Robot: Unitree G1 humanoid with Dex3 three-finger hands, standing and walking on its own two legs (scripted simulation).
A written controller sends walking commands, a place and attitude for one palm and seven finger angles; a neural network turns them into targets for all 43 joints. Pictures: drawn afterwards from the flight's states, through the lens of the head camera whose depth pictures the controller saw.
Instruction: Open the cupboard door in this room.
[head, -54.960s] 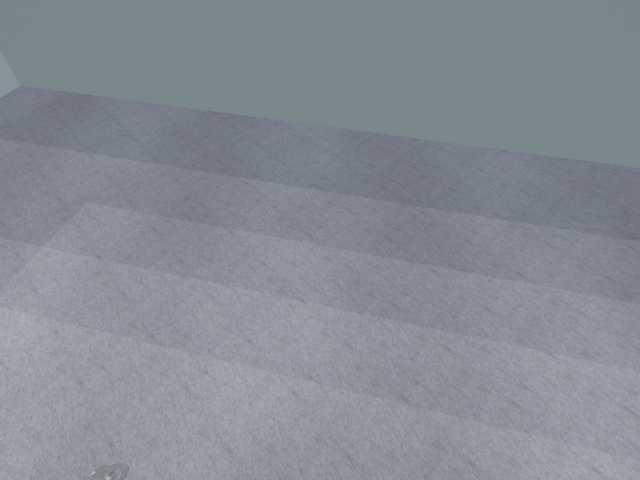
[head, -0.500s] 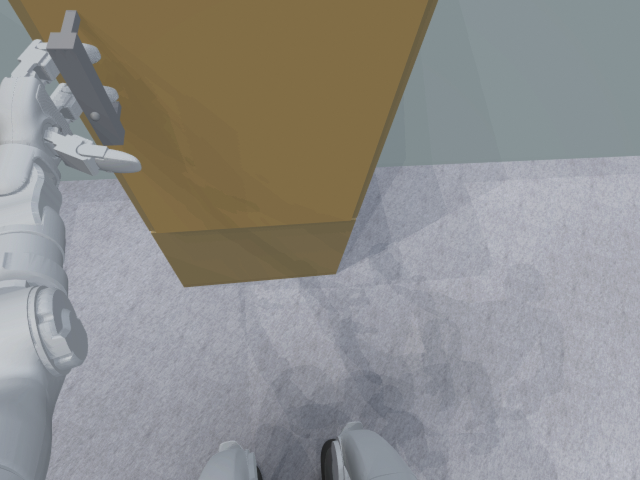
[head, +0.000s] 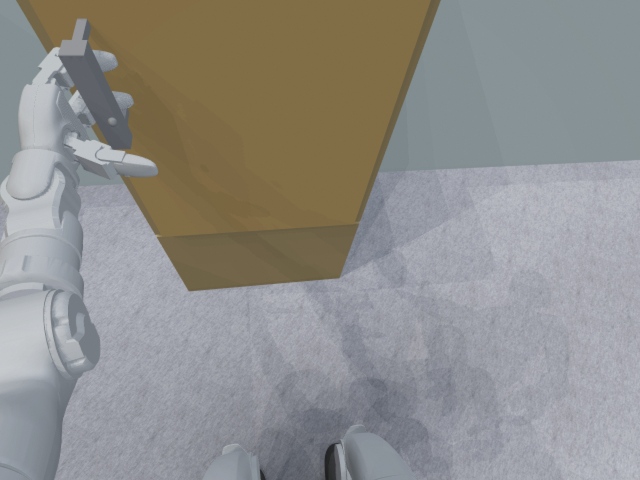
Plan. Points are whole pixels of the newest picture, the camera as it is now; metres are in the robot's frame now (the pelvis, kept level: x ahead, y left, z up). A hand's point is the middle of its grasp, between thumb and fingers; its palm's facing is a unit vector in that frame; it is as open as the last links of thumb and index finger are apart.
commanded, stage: slide the fingers in behind the handle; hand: left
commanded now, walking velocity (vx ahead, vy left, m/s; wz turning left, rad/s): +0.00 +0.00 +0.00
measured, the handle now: (103, 88) +0.58 +0.21 +0.10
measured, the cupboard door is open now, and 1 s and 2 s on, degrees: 0 0 37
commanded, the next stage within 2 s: close the thumb around the handle in 0.08 s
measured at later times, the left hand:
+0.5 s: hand (119, 119) +0.53 +0.18 +0.10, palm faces +0.00 -1.00 +0.00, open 11.1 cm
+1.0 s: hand (116, 122) +0.52 +0.19 +0.10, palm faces -0.01 -1.00 +0.00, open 5.9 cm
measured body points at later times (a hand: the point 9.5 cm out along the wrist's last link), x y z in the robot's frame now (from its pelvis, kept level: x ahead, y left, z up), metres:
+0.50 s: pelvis +0.00 +0.00 +0.00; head +0.13 +0.02 +0.43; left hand +0.52 +0.24 +0.10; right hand -0.02 -0.26 -0.11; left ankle -0.01 +0.09 -0.68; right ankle +0.02 -0.12 -0.68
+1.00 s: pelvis +0.00 +0.00 +0.00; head +0.12 +0.02 +0.43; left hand +0.52 +0.24 +0.10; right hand -0.01 -0.27 -0.11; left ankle -0.01 +0.09 -0.68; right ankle +0.02 -0.12 -0.68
